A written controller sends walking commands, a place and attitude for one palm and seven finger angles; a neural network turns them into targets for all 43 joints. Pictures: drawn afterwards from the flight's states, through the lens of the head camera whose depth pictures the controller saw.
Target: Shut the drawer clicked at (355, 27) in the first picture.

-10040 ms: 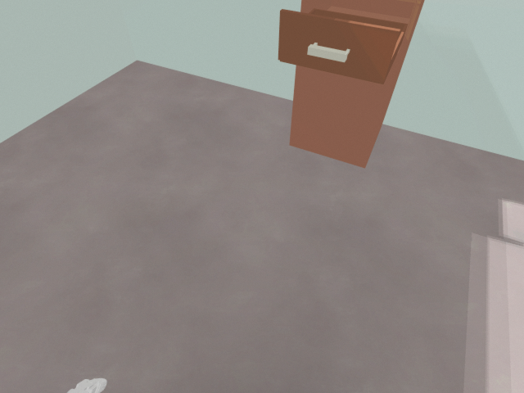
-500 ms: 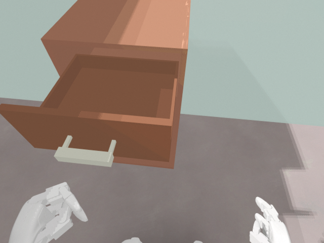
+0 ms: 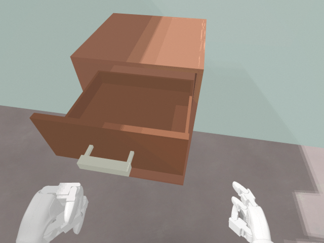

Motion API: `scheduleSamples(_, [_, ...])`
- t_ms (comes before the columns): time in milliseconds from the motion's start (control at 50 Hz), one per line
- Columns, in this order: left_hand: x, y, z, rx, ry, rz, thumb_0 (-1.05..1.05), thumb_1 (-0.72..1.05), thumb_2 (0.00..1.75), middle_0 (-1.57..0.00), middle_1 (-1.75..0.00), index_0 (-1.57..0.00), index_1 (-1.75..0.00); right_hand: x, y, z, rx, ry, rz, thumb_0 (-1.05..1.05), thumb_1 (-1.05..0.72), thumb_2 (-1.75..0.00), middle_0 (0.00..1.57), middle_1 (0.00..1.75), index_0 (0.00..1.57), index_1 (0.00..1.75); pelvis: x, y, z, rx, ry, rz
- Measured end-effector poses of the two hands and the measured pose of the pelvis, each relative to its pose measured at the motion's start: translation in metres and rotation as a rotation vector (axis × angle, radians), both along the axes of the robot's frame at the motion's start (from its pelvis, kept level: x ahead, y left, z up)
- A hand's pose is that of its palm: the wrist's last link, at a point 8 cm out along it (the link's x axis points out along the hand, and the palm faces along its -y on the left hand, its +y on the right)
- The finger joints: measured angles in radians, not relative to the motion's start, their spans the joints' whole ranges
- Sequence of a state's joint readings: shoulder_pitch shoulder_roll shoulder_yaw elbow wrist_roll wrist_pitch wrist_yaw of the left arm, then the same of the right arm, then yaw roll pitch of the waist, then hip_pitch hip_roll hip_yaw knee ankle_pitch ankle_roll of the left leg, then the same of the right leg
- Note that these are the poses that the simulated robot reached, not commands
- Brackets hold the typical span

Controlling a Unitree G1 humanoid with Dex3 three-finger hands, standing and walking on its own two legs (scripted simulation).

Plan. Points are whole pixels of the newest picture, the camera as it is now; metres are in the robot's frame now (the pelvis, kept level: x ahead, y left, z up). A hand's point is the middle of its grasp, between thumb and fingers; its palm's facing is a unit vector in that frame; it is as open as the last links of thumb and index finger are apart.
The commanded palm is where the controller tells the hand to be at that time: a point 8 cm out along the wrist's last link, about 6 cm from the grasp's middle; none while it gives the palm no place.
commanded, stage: raise the hand and make a fist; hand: left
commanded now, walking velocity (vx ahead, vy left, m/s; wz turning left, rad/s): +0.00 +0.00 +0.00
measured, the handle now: (107, 158) +0.32 +0.19 +0.01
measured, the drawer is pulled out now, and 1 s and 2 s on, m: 0.28 0.28 0.28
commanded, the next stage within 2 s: bring the fist close to the handle in 0.40 s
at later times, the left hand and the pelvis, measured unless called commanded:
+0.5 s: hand (80, 216) +0.15 +0.17 +0.11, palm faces -0.01 -0.99 -0.11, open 3.3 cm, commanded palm +0.10 +0.23 +0.12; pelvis -0.01 -0.02 +0.00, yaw +0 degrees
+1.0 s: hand (94, 206) +0.18 +0.17 +0.07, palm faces -0.04 -1.00 -0.07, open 3.3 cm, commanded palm +0.15 +0.22 +0.07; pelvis -0.01 -0.02 +0.00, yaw +0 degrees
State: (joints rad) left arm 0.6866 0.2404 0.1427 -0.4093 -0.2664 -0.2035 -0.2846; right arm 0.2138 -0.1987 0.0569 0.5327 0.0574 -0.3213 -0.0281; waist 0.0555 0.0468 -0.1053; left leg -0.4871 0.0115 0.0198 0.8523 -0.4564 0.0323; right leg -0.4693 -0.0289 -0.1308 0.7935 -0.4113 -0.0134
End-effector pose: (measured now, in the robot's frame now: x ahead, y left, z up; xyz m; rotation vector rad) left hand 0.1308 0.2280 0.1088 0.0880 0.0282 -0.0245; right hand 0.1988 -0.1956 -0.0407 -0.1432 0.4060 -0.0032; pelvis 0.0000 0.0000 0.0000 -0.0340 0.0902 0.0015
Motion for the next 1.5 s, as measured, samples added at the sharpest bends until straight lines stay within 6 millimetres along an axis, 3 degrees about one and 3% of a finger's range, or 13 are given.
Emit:
scheduleSamples(280, [-0.009, -0.002, 0.003, 0.003, 0.023, 0.005, 0.02, 0.90, 0.90, -1.39, -1.60, -1.40, -1.60, -0.013, -0.028, 0.004, -0.034, -0.004, -0.055, 0.02, -0.91, -0.90, 0.21, 0.30, 0.20, 0.30, -0.001, -0.005, 0.004, 0.006, -0.020, -0.007])
scheduleSamples(560, [-0.003, -0.005, 0.005, 0.021, 0.008, 0.018, 0.02, 0.90, 0.90, -1.40, -1.60, -1.40, -1.60, -0.021, -0.038, -0.001, -0.015, -0.001, -0.069, 0.02, -0.91, -0.90, 0.21, 0.30, 0.20, 0.30, -0.005, -0.018, 0.006, 0.013, -0.024, -0.006])
scheduleSamples(760, [0.004, -0.003, -0.017, 0.001, 0.041, 0.027, 0.02, 0.90, 0.90, -1.40, -1.60, -1.40, -1.60, -0.026, -0.054, -0.008, -0.052, 0.036, -0.076, 0.02, -0.91, -0.90, 0.21, 0.30, 0.20, 0.30, -0.008, -0.024, 0.003, 0.015, -0.003, 0.000])
scheduleSamples(940, [0.024, -0.005, -0.033, -0.012, 0.038, 0.002, 0.02, 0.90, 0.90, -1.40, -1.60, -1.40, -1.60, -0.035, -0.062, -0.020, -0.075, 0.099, -0.102, 0.02, -0.91, -0.90, 0.21, 0.30, 0.20, 0.30, -0.008, -0.022, -0.001, 0.017, 0.028, -0.001])
scheduleSamples(1500, [0.065, -0.023, -0.088, -0.032, 0.026, -0.055, 0.02, 0.90, 0.90, -1.40, -1.60, -1.40, -1.60, -0.046, -0.046, -0.067, -0.081, 0.235, -0.086, 0.02, -0.91, -0.90, 0.21, 0.30, 0.20, 0.30, -0.015, -0.011, -0.034, 0.014, 0.154, -0.009])
